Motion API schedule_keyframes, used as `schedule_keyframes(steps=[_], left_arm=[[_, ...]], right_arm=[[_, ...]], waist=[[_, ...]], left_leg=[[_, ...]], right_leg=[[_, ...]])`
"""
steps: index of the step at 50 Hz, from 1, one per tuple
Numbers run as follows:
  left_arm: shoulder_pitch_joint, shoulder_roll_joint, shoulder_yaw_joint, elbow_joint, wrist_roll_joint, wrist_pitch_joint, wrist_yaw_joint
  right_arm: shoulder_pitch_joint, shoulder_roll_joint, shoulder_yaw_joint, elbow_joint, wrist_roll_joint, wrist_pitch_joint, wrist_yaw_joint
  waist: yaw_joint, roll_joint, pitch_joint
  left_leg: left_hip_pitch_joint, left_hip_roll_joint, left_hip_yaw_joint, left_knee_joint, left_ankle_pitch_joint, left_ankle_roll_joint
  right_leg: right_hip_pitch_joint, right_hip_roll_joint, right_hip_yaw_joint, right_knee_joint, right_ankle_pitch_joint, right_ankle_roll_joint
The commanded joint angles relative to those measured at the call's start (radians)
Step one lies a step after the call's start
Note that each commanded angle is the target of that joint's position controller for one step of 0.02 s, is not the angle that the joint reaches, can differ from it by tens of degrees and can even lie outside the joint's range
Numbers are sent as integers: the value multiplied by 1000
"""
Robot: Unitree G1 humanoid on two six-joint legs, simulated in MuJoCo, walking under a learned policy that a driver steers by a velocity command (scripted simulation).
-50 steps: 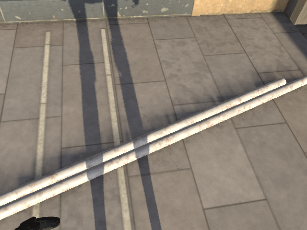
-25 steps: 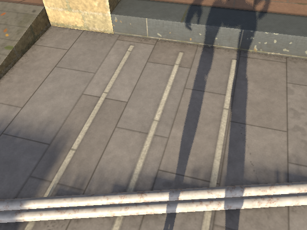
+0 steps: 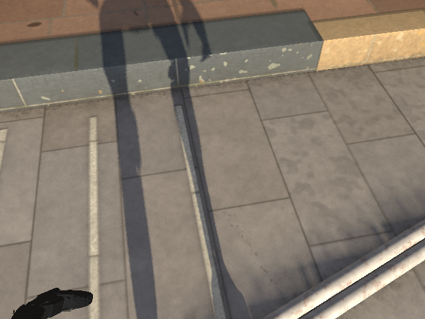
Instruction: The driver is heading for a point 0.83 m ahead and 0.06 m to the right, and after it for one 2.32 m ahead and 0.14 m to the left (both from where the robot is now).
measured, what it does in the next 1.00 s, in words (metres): walks ahead: right foot, then left foot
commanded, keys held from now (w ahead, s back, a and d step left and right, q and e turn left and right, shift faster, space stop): w+e+shift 0.22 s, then w+q+shift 0.48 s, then q+shift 0.30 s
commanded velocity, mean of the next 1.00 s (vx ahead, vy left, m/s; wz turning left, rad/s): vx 0.86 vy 0.00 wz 0.13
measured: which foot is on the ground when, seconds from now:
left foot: down 0.00-0.10, up 0.12-0.46, down 0.48-0.94, up 0.96-1.00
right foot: up 0.00-0.00, down 0.02-0.48, up 0.50-0.94, down 0.96-1.00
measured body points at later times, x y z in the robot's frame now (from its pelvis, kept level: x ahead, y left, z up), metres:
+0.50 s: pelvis +0.45 -0.02 -0.02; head +0.46 +0.02 +0.43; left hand +0.68 +0.21 -0.14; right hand +0.41 -0.34 -0.10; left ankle +0.61 +0.02 -0.72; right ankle +0.20 -0.08 -0.69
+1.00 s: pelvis +0.82 -0.09 +0.00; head +0.87 -0.08 +0.44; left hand +1.05 +0.17 -0.06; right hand +0.87 -0.40 -0.12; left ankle +0.62 +0.00 -0.65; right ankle +0.99 -0.17 -0.72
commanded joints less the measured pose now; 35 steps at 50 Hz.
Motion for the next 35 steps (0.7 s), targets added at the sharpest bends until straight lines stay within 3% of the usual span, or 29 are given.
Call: schedule_keyframes(steps=[1, 2, 3, 4, 5, 6, 7, 8, 9, 10, 12, 13, 14, 15, 16, 18, 19, 21, 22, 23, 24, 25, 26, 27, 28, 29, 32, 33, 35], left_arm=[[-29, -2, -25, -72, -9, -2, 1], [21, 48, -10, -54, -9, -6, 10], [107, 69, 2, -34, 9, -8, 16], [270, 86, 25, 9, 29, -10, 22], [380, 120, 60, 61, 2, -2, 37], [388, 212, 84, 57, -9, 4, 64], [498, 273, 96, 38, 21, 16, 88], [482, 254, 93, 54, 21, 16, 112], [407, 216, 81, 56, 17, 3, 123], [315, 198, 73, 42, 25, -12, 127], [146, 145, 42, -9, 19, -46, 120], [75, 136, 37, -14, 12, -67, 113], [52, 157, 46, -4, 25, -81, 97], [40, 145, 47, 1, 18, -100, 87], [79, 151, 48, 31, 4, -117, 77], [115, 171, 57, 71, 6, -123, 58], [119, 176, 60, 83, 10, -119, 56], [78, 177, 63, 72, 34, -94, 75], [122, 174, 57, 73, 20, -77, 82], [125, 157, 52, 82, 24, -53, 89], [109, 129, 42, 72, 38, -41, 85], [184, -101, -20, -44, 28, -42, 52], [245, -126, -48, -76, 45, -59, 58], [227, -15, -31, -62, 57, -86, 64], [218, 66, -16, -41, 63, -100, 72], [139, 83, -10, -48, 66, -100, 84], [16, 9, -39, -87, 45, -51, 85], [19, 17, -40, -80, 29, -46, 84], [-57, 4, -47, -104, 28, -63, 86]], right_arm=[[-80, -134, -15, -69, -2, -12, -13], [-43, -154, -20, -70, -8, 6, -18], [31, -171, -17, -42, -11, 28, -33], [51, -198, -12, -29, 2, 36, -40], [-17, -184, -11, -37, 19, 27, -22], [-120, -117, 10, -128, -5, 7, 4], [-251, -134, 15, -240, 23, -15, 0], [-324, -118, 29, -268, 19, -24, 2], [-314, -115, 31, -271, 6, -17, 8], [-291, -108, 31, -252, -14, 1, 10], [-234, -91, 37, -260, -25, 54, 24], [-263, -79, 43, -279, -23, 68, 32], [-201, -73, 46, -245, -13, 74, 34], [-189, -75, 40, -233, 12, 72, 38], [-189, -81, 34, -224, 34, 69, 46], [-197, -89, 21, -198, 58, 72, 46], [-190, -91, 17, -198, 56, 75, 45], [-54, -125, -14, -119, 65, 101, 46], [18, -114, -13, -113, 43, 97, 43], [181, -127, -29, -44, 35, 95, 34], [312, -152, -45, 27, 26, 100, 23], [140, -225, -42, 38, 34, 105, 19], [-89, -218, -34, -50, 36, 102, 42], [-167, -209, -47, -103, 19, 86, 57], [-133, -243, -68, -100, 12, 73, 54], [-65, -235, -70, -61, 19, 57, 46], [19, -113, -38, 7, 23, 34, 26], [29, -112, -38, -4, 17, 31, 23], [83, -100, -43, -2, 32, 23, 21]], waist=[[92, 95, 85], [110, 67, 26], [144, 42, -81], [213, 38, -186], [258, -98, -258], [208, -70, -287], [261, -18, -415], [240, 84, -301], [167, 109, -164], [96, 141, -80], [-34, 82, 19], [-65, 29, 84], [-90, -19, 67], [-98, -25, 76], [-79, -31, 61], [-51, -28, 46], [-56, -66, 60], [-106, -52, -91], [-122, -114, -45], [-196, -81, -34], [-250, 113, 43], [-21, 650, 120], [107, 628, 40], [118, 347, -32], [104, 126, -86], [70, 6, -86], [36, 57, 13], [29, 63, 24], [-18, 57, 33]], left_leg=[[-165, 241, 27, 62, 1372, 63], [-106, 228, 23, 225, 1573, 58], [-154, 253, 6, 494, 1690, 48], [-338, 284, -31, 790, 1562, 27], [-707, 162, -45, 1199, 643, -21], [-998, 92, -136, 1426, -81, -14], [-1178, 54, -282, 1560, -52, -29], [-1206, 112, -306, 1439, 1, -7], [-1164, 160, -325, 1309, 3, 2], [-1060, 178, -324, 1266, -38, -3], [-858, 192, -323, 1049, -66, -22], [-765, 201, -298, 863, 21, -30], [-638, 157, -192, 823, 56, -23], [-556, 170, -205, 699, 251, -20], [-482, 171, -191, 598, 409, -8], [-519, 160, -177, 517, 513, 36], [-547, 161, -181, 492, 485, 63], [-547, 24, -142, 536, 350, 88], [-487, 33, -147, 533, 271, 118], [-365, -18, -145, 489, 181, 144], [-323, -63, -227, 415, 15, 128], [-345, 55, -821, 105, -322, 222], [-321, 153, -1201, -53, -513, 277], [-298, 194, -1179, -37, -516, 285], [-281, 191, -1055, 7, -382, 271], [-337, 142, -928, 33, -262, 240], [-445, 61, -743, 33, -106, 226], [-428, 55, -725, 16, -48, 245], [-329, 95, -772, 1, 64, 286]], right_leg=[[236, 99, -126, -110, -46, -63], [316, 171, -173, -136, -114, -76], [553, 229, -196, -158, -208, -95], [897, 230, -127, -265, -152, -122], [1304, 124, 60, -386, 46, -176], [1424, -75, 355, -334, 6, -247], [1513, -200, 634, -439, -92, -380], [1359, -204, 642, -567, -150, -303], [1151, -181, 590, -618, -219, -255], [932, -132, 516, -635, -253, -227], [543, -62, 363, -736, -339, -178], [391, -27, 286, -804, -335, -160], [334, 24, 208, -808, -312, -171], [296, 60, 151, -817, -283, -143], [334, 47, 141, -862, -247, -132], [580, -2, 91, -916, -101, -103], [689, -45, 68, -893, 33, -84], [950, -40, -67, -736, 377, -26], [892, -124, -85, -554, 493, -12], [831, -129, -98, -280, 565, 6], [686, -57, -82, 139, 447, 33], [263, 194, -33, 481, -329, 70], [104, 196, 167, 664, -431, 69], [92, 145, 200, 708, -346, 51], [140, 80, 192, 622, -269, 50], [205, 43, 177, 512, -289, 58], [253, 1, 173, 283, -315, 95], [233, -1, 149, 212, -282, 105], [112, -29, 185, 143, -160, 127]])
Velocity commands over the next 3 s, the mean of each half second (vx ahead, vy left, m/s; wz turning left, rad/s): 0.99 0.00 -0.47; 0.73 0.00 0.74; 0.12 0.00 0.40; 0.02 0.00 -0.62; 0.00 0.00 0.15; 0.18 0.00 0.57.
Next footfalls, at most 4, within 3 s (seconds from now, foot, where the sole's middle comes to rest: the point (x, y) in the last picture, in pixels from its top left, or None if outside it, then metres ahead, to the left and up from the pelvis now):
0.02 right None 0.24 -0.08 -0.73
0.48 left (209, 264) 0.64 0.01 -0.75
0.96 right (247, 169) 1.03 -0.16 -0.75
1.42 left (202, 194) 0.92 0.02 -0.75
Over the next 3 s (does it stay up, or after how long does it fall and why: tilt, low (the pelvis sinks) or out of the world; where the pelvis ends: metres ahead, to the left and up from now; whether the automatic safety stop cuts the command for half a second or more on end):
stays up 1.07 -0.08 0.02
